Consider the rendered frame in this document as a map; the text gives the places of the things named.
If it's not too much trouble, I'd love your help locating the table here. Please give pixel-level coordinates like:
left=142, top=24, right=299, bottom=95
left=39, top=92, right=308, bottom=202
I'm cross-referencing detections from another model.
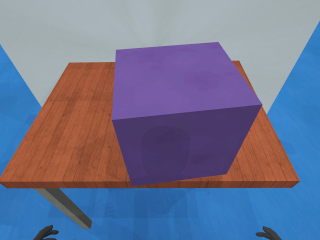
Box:
left=0, top=60, right=300, bottom=229

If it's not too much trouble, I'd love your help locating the robot left hand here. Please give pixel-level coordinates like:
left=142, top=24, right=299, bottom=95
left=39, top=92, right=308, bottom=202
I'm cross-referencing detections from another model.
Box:
left=33, top=225, right=59, bottom=240

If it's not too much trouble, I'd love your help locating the robot right hand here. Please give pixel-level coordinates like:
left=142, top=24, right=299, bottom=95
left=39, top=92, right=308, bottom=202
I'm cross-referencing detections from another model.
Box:
left=256, top=226, right=282, bottom=240

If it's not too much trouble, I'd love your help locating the carton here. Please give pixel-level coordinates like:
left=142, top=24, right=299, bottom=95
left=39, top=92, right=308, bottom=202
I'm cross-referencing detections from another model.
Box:
left=111, top=42, right=263, bottom=187

